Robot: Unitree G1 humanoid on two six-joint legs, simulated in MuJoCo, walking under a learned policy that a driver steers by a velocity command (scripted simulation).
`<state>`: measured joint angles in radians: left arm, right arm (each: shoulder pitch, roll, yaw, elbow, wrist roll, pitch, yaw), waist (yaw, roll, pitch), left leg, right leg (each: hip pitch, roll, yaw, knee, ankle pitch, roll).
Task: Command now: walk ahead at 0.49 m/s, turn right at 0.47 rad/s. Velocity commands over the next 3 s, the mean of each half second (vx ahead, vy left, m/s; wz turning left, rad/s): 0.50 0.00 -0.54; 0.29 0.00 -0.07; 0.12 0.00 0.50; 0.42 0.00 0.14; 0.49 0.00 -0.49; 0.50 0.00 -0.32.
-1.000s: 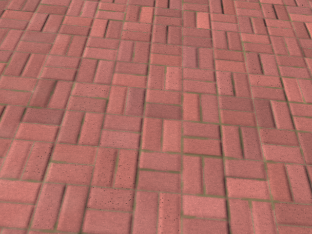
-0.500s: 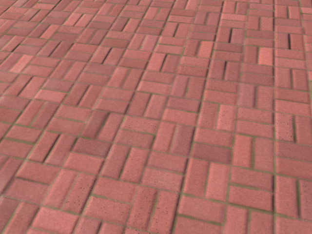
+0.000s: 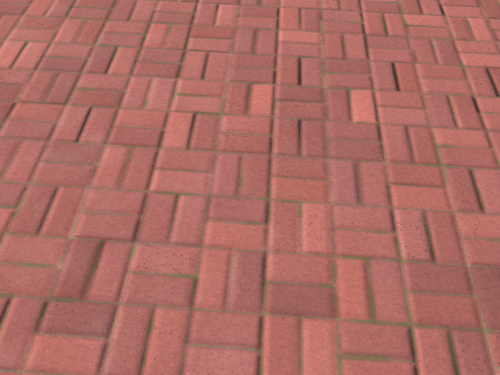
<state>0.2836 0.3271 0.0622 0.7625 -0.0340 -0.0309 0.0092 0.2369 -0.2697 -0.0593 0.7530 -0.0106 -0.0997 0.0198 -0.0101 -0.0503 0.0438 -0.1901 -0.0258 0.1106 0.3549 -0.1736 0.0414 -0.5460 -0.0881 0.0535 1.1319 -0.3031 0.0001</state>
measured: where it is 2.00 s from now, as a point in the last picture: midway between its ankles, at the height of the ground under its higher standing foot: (286, 279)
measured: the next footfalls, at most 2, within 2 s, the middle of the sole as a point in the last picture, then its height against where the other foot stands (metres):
right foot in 0.32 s outside the picture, level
left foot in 0.78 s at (273, 313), level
